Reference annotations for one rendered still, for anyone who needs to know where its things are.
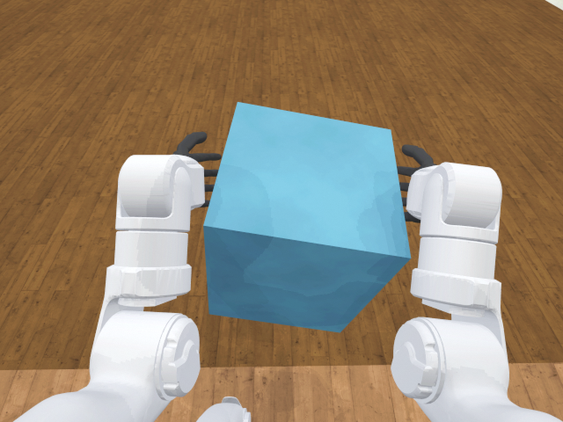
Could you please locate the carton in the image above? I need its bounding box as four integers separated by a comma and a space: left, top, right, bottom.
203, 102, 411, 332

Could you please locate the right robot upper arm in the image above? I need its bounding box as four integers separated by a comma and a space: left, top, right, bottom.
391, 317, 563, 422

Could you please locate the robot left hand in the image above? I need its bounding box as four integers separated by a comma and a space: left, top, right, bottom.
173, 132, 222, 207

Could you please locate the left robot forearm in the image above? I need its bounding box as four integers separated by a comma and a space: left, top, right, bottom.
90, 155, 205, 376

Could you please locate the left robot upper arm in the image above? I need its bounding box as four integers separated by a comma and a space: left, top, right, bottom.
13, 310, 201, 422

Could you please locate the robot left shin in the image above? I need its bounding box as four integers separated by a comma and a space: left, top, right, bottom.
222, 397, 242, 407

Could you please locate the right robot forearm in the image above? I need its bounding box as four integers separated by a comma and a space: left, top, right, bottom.
406, 162, 509, 382

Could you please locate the robot right hand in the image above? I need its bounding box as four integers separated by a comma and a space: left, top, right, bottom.
397, 144, 437, 223

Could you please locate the left robot thigh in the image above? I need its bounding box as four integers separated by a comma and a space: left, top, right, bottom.
196, 403, 251, 422

